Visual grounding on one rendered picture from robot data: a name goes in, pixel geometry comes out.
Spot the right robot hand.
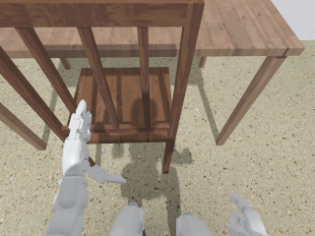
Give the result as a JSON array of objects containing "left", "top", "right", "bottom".
[{"left": 228, "top": 194, "right": 268, "bottom": 236}]

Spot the left robot hand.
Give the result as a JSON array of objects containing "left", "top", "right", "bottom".
[{"left": 62, "top": 99, "right": 126, "bottom": 185}]

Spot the table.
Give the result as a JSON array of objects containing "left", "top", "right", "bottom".
[{"left": 0, "top": 0, "right": 305, "bottom": 150}]

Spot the right robot shin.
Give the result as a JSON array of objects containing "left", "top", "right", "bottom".
[{"left": 182, "top": 211, "right": 192, "bottom": 216}]

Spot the chair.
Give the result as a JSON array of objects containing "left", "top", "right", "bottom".
[{"left": 0, "top": 0, "right": 205, "bottom": 174}]

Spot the left robot forearm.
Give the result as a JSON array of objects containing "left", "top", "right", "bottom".
[{"left": 43, "top": 176, "right": 90, "bottom": 236}]

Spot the robot right thigh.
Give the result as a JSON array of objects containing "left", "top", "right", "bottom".
[{"left": 175, "top": 214, "right": 213, "bottom": 236}]

